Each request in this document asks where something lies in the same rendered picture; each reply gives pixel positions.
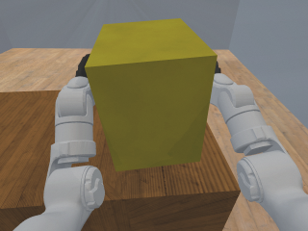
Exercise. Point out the robot right forearm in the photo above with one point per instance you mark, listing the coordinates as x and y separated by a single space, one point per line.
249 132

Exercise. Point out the right robot upper arm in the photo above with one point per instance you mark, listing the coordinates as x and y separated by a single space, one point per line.
272 180

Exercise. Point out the robot left forearm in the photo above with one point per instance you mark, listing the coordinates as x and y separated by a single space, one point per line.
73 126

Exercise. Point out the pedestal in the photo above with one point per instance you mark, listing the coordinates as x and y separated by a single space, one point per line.
197 196

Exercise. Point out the left robot hand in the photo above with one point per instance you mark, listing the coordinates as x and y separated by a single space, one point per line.
81 67

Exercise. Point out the carton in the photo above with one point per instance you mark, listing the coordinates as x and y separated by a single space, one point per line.
151 82

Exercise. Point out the left robot upper arm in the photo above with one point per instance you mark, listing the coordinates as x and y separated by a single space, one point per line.
70 195

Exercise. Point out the right robot hand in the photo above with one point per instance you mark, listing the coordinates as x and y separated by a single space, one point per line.
217 69

